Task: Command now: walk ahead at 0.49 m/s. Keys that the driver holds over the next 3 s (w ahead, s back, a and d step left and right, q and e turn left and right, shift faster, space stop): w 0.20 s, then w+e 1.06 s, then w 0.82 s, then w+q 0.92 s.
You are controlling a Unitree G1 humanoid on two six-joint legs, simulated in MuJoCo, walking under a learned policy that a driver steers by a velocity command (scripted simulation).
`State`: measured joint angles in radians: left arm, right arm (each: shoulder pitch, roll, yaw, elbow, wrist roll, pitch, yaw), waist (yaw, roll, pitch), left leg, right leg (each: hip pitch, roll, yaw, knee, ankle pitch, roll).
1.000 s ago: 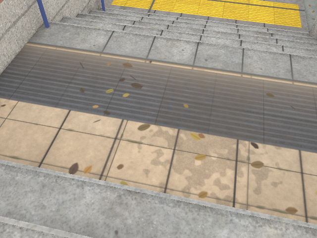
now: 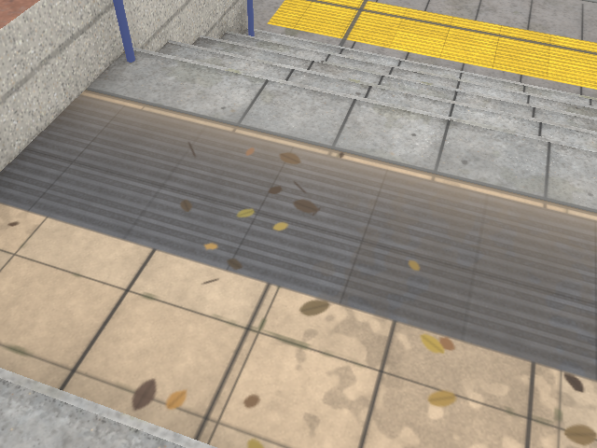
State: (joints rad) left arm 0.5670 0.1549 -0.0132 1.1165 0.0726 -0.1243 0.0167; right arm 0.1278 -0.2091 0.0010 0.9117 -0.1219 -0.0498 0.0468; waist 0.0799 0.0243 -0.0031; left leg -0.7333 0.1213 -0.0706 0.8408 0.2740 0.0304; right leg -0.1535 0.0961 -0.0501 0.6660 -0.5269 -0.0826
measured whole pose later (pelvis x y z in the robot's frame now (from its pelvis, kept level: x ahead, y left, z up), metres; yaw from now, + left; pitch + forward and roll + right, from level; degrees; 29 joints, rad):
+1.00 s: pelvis +0.61 +0.00 -0.31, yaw -23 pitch +4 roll +0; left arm 0.02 0.24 0.03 0.89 -0.01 -0.04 -0.03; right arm 0.48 -0.18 -0.01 1.03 0.05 -0.11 -0.02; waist -0.08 -0.01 0.07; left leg -0.40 0.09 -0.02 1.86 -0.75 -0.06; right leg -0.41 0.06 -0.03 0.51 -0.19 -0.08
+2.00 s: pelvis +1.06 -0.24 -0.29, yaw -39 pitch +3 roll -1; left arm 0.32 0.20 0.07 0.97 0.00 -0.08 -0.01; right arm 0.12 -0.26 -0.09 0.91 0.01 -0.09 -0.01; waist 0.04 0.04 -0.02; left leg -0.69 0.13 -0.02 0.95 -0.13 0.02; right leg -0.14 0.06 -0.04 0.26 -0.17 -0.07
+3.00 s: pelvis +1.55 -0.54 -0.29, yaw -11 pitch +0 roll -1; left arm 0.29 0.20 0.01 0.88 0.07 -0.11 0.03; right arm 0.27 -0.23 -0.05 0.91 -0.07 -0.10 0.07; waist 0.02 0.02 0.02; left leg -0.55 0.04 -0.03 1.05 -0.27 0.08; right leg -0.08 -0.01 -0.15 0.25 -0.18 -0.02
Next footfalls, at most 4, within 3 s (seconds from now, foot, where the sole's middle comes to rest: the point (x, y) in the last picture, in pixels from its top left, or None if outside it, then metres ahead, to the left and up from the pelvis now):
0.22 left None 0.34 0.19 -0.91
0.92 right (362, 435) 0.67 -0.11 -1.08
1.26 left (319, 329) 1.00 0.03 -1.08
1.74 right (427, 332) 1.02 -0.32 -1.08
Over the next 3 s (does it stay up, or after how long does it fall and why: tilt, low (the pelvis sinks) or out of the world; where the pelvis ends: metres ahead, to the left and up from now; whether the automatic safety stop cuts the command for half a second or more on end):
stays up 1.55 -0.54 -0.29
